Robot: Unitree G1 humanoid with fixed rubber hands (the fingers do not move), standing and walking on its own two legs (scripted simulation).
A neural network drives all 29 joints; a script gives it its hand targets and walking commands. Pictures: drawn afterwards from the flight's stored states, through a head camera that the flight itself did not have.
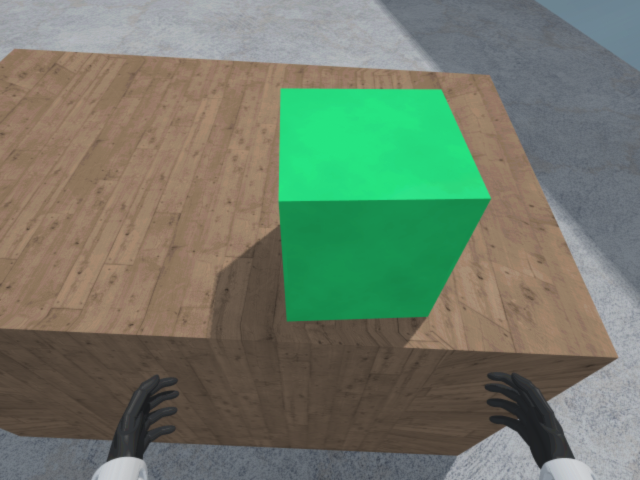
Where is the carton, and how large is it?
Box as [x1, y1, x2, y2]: [279, 88, 490, 320]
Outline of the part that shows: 281,88 279,148 279,214 287,320 427,316 490,199 441,89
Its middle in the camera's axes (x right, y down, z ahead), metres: +0.05 -0.04 +0.54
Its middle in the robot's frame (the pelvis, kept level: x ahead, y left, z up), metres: +0.44 -0.03 +0.08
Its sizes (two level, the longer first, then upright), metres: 0.210 0.200 0.250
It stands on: a pedestal, 0.73 m high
